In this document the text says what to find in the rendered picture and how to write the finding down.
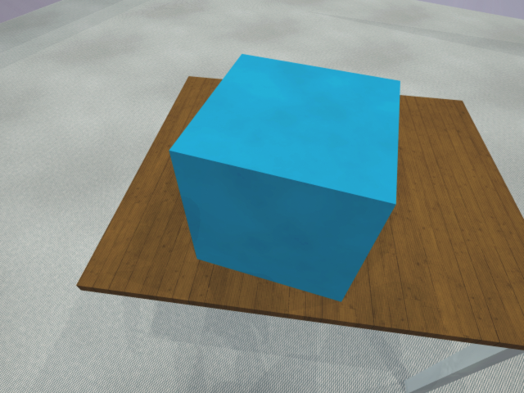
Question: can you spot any carton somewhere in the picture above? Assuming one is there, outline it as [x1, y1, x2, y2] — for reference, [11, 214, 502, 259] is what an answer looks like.
[169, 54, 400, 302]

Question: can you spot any table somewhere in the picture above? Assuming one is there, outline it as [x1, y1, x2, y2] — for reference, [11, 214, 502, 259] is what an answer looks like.
[76, 76, 524, 393]

